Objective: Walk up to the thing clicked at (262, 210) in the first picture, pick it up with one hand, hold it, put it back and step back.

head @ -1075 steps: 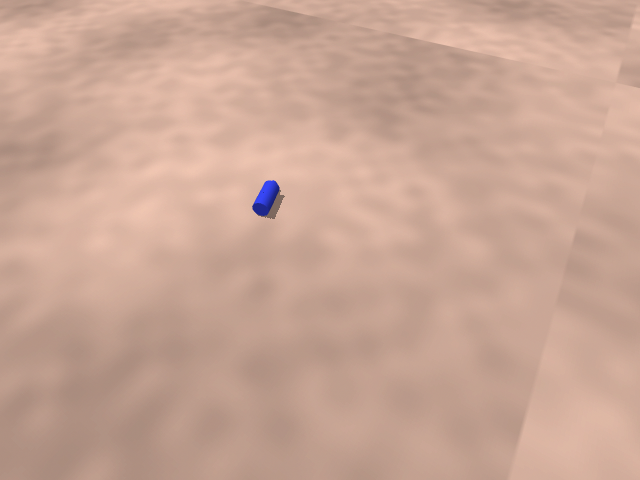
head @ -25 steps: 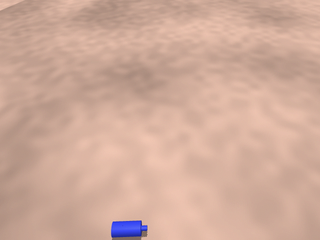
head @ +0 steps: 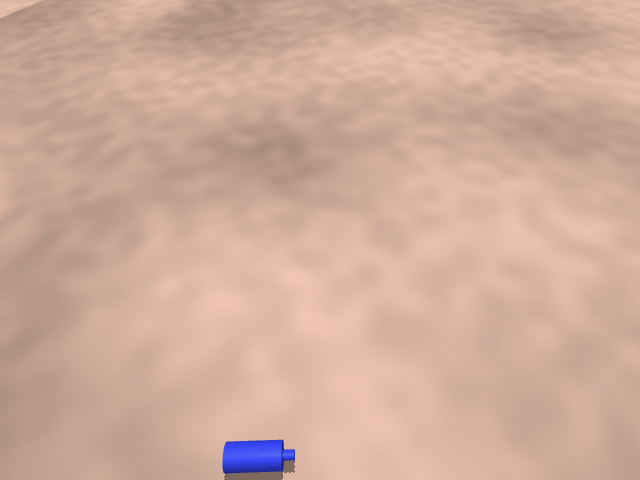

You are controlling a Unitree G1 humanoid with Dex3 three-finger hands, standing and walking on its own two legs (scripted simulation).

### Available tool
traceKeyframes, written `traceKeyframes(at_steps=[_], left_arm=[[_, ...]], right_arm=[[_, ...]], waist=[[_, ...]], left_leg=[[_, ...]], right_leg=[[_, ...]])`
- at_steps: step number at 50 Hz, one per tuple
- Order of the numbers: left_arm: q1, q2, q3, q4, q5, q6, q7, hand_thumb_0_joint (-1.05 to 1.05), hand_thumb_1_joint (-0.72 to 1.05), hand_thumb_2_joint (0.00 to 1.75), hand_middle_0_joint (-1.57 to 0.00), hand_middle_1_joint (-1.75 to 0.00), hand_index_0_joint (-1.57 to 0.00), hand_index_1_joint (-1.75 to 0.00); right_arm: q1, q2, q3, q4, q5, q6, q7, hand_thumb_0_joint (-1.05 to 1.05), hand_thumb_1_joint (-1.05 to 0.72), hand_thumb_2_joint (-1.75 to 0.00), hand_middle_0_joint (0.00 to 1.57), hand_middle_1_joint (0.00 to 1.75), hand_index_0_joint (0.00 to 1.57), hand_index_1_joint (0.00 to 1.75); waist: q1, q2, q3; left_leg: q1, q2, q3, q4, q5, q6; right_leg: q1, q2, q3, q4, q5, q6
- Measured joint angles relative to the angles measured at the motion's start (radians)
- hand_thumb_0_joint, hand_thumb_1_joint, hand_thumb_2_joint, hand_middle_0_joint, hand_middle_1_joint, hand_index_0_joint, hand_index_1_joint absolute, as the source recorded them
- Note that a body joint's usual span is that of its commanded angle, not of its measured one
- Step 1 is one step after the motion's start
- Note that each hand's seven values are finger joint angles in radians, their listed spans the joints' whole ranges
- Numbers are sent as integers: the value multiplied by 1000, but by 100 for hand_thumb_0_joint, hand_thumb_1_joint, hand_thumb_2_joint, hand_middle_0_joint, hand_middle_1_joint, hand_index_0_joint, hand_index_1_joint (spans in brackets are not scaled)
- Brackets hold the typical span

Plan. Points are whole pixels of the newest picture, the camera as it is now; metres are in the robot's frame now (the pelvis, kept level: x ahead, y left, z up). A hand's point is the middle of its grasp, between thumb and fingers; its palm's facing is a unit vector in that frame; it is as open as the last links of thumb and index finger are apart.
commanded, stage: stand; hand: left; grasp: from above
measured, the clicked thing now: (260, 456) +0.35 +0.20 -0.74
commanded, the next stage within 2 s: rise first in 0.44 s
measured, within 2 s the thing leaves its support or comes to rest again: neither
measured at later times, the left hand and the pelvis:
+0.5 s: hand out of the picture +0.08 +0.26 -0.16, palm faces -0.04 -0.94 -0.35, open 7.3 cm; pelvis +0.00 +0.00 +0.00, yaw +0 degrees
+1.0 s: hand out of the picture +0.13 +0.26 -0.21, palm faces -0.14 -0.89 -0.43, open 12.7 cm; pelvis -0.02 +0.02 -0.06, yaw +1 degrees
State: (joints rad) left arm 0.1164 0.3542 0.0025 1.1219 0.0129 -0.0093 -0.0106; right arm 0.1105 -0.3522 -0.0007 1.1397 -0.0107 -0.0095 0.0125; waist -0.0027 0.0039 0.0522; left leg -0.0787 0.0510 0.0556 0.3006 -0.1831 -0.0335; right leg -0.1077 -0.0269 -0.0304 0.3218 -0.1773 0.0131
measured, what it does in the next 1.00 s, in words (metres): lowers itself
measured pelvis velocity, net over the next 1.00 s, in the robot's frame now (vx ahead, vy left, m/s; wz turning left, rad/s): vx -0.02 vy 0.02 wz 0.01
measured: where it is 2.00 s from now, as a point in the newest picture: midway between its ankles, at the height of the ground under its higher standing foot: outside the picture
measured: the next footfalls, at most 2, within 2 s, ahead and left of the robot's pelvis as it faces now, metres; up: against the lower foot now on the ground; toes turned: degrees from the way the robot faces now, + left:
none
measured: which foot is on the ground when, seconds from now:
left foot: down 0.00-1.00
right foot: down 0.00-1.00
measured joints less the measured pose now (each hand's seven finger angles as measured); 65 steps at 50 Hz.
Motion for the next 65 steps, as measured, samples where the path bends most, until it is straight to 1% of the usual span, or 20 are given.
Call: traceKeyframes(at_steps=[28,29,30,31,33,34,36,38,40,45,49,52,57,59,62,65], left_arm=[[-1,0,-4,-8,1,-3,3,0,91,90,-21,-31,-20,-30],[5,-4,3,-33,-9,0,8,0,90,91,-20,-31,-20,-31],[-3,-12,13,-57,-17,-6,14,0,89,92,-20,-33,-19,-32],[-27,-22,30,-63,-16,-16,17,1,87,92,-19,-35,-19,-34],[-88,-30,63,-44,4,-24,10,1,80,94,-18,-41,-17,-40],[-119,-29,76,-36,20,-23,2,0,76,94,-17,-45,-16,-45],[-160,-23,108,-30,63,-28,-15,0,66,96,-15,-55,-14,-54],[-169,-19,128,-53,102,-28,-21,0,55,97,-12,-66,-12,-65],[-158,-22,137,-91,133,-21,-17,0,42,98,-9,-76,-10,-75],[-110,-40,139,-172,189,18,7,0,8,100,-6,-94,-7,-92],[-68,-51,144,-236,233,23,23,0,-18,100,-7,-100,-7,-99],[-28,-58,143,-308,274,20,34,0,-32,100,-7,-103,-7,-102],[37,-65,133,-436,341,24,57,0,-46,100,-8,-105,-7,-105],[41,-61,125,-461,370,25,67,0,-49,100,-8,-105,-7,-105],[8,-44,116,-449,425,12,85,-1,-52,100,-8,-106,-7,-106],[-47,-22,106,-424,490,-12,107,-1,-52,99,-8,-106,-7,-106]], right_arm=[[-2,1,-2,-4,0,3,0,0,-90,-90,21,30,21,30],[14,1,0,-41,15,7,-7,1,-91,-90,21,30,21,30],[36,3,-1,-93,31,-3,-18,1,-91,-90,21,30,20,30],[54,8,-2,-138,42,-15,-27,1,-92,-90,21,30,20,30],[72,26,-7,-204,51,-27,-34,1,-93,-91,20,30,20,30],[77,37,-11,-231,48,-31,-35,1,-93,-91,20,30,20,30],[87,63,-20,-277,38,-37,-32,1,-93,-91,20,30,20,30],[102,84,-27,-318,32,-40,-27,1,-93,-91,20,30,20,30],[117,100,-32,-351,31,-39,-24,1,-92,-91,20,30,20,30],[144,116,-37,-415,28,-37,-14,1,-92,-90,21,30,20,30],[146,116,-45,-458,20,-51,-9,1,-91,-90,21,30,21,30],[134,113,-49,-486,16,-64,-10,1,-91,-90,21,30,20,30],[100,111,-55,-523,11,-83,-9,1,-90,-90,21,30,20,30],[83,108,-54,-536,10,-94,-9,1,-90,-90,21,30,20,30],[54,103,-52,-549,9,-114,-6,1,-90,-90,21,30,20,30],[21,96,-51,-553,9,-133,-1,1,-89,-90,21,30,20,30]], waist=[[-3,-2,-4],[-6,-2,-10],[-8,0,-7],[-7,1,0],[-9,0,6],[-10,-4,6],[-14,-11,-5],[-18,-17,-19],[-22,-18,-31],[-30,-9,-71],[-28,-8,-104],[-23,-10,-124],[-16,-13,-155],[-15,-11,-169],[-14,-11,-195],[-16,-13,-217]], left_leg=[[0,1,2,8,-9,2],[-22,0,-2,23,-13,4],[-50,-2,-8,46,-20,7],[-76,-4,-13,68,-26,8],[-138,-5,-20,117,-39,10],[-172,-4,-22,145,-47,10],[-246,-3,-22,204,-67,8],[-306,-1,-19,262,-91,9],[-350,-1,-17,309,-113,12],[-464,-2,-18,437,-173,19],[-590,-1,-23,580,-236,24],[-690,1,-27,689,-281,27],[-848,0,-36,847,-342,29],[-917,-2,-43,908,-362,30],[-1037,-5,-52,1009,-392,29],[-1166,-7,-60,1119,-423,27]], right_leg=[[4,0,2,-5,-1,3],[-15,-1,-1,8,-5,3],[-38,-4,-6,28,-13,3],[-60,-7,-10,48,-19,3],[-118,-9,-15,92,-32,2],[-152,-10,-15,120,-40,2],[-227,-11,-12,180,-60,0],[-290,-11,-6,238,-82,1],[-334,-13,-2,284,-102,3],[-443,-19,3,401,-155,10],[-566,-22,6,535,-213,16],[-663,-24,9,639,-255,20],[-817,-29,10,792,-314,23],[-882,-32,7,853,-336,23],[-999,-37,5,955,-369,23],[-1128,-41,6,1068,-404,21]])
